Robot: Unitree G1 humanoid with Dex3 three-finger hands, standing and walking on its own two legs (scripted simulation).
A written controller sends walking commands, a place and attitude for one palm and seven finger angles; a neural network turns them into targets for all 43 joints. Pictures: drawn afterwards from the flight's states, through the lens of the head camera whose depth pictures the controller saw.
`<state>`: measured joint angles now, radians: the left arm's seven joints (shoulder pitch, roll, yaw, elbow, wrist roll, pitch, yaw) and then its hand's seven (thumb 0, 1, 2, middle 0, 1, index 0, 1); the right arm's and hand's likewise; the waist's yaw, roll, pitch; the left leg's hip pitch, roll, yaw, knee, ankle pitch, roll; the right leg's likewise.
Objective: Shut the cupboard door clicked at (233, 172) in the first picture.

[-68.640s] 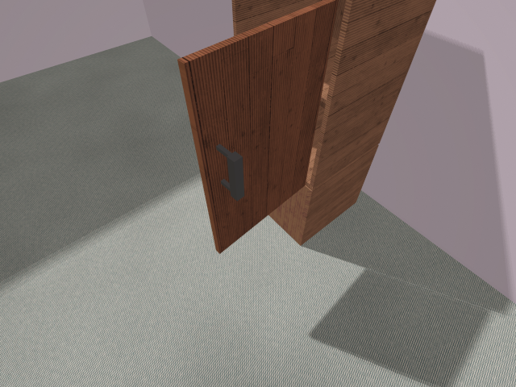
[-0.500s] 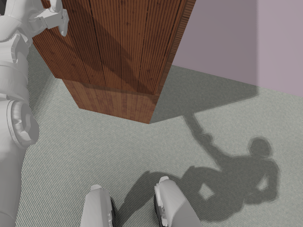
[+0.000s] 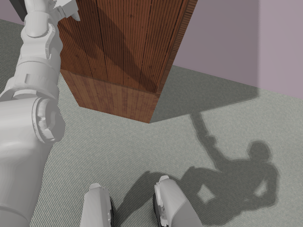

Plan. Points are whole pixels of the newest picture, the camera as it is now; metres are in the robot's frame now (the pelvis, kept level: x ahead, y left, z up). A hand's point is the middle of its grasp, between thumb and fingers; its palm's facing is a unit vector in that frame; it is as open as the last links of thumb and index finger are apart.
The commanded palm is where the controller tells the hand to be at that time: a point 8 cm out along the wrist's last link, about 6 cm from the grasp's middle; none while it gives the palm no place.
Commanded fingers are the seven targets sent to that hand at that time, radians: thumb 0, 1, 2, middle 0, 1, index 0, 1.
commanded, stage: pull the fist back off the door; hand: left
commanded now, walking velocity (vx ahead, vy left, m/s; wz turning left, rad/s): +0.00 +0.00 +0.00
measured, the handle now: out of the picture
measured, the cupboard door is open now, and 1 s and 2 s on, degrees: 0 0 0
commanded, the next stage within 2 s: draw the hand back to the body in 0.68 s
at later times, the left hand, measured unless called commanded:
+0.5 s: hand (80, 24) +0.56 +0.09 +0.12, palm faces +0.05 -1.00 -0.03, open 3.1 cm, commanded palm +0.52 +0.13 +0.13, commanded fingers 0.00 0.90 0.90 -1.30 -1.50 -1.30 -1.50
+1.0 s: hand (69, 36) +0.49 +0.10 +0.15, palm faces +0.05 -1.00 -0.05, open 3.1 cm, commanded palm +0.45 +0.15 +0.16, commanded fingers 0.00 0.90 0.90 -1.30 -1.50 -1.30 -1.50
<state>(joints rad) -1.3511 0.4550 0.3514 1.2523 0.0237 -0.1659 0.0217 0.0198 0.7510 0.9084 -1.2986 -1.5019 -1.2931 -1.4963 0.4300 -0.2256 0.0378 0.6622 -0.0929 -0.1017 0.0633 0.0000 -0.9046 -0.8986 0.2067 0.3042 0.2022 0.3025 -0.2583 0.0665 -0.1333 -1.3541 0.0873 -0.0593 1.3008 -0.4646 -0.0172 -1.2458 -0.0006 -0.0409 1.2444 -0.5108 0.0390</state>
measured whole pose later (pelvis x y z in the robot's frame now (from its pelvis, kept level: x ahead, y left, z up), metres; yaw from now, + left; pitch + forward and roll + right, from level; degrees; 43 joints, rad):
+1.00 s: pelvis +0.04 -0.02 +0.07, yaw +1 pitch +17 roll +0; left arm -0.62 0.19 0.23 0.82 -0.06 -0.40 0.00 0.02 0.90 0.90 -1.30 -1.50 -1.29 -1.50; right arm 0.36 -0.22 -0.02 0.59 -0.02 0.05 0.05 0.00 -0.91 -0.90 0.20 0.30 0.20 0.30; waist -0.10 0.05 -0.14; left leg -0.84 0.08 0.03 0.98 -0.43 -0.04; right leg -0.80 -0.01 0.02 1.00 -0.49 0.02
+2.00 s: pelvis +0.07 -0.01 +0.13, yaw +3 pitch -3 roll +0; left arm 0.44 0.34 0.34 -0.36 -0.06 -0.04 0.09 0.02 0.90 0.90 -0.44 -0.56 -0.44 -0.55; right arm 0.20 -0.22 0.03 0.62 0.00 -0.06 -0.08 0.01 -0.90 -0.90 0.21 0.30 0.20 0.30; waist 0.07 0.07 -0.02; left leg -0.14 0.04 0.02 0.44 -0.25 -0.02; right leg -0.07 -0.05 -0.01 0.42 -0.30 0.03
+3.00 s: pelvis +0.00 +0.01 +0.13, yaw +2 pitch +0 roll -1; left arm 0.55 0.43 0.43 -0.46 -0.06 -0.14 0.13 0.02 0.89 0.90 -0.21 -0.30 -0.21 -0.30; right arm 0.18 -0.21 0.00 0.54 0.01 0.02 -0.09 0.01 -0.90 -0.90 0.21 0.30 0.20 0.30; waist 0.00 0.03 0.00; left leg -0.33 0.03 0.05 0.51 -0.18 0.01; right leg -0.26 -0.06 0.01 0.49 -0.22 0.07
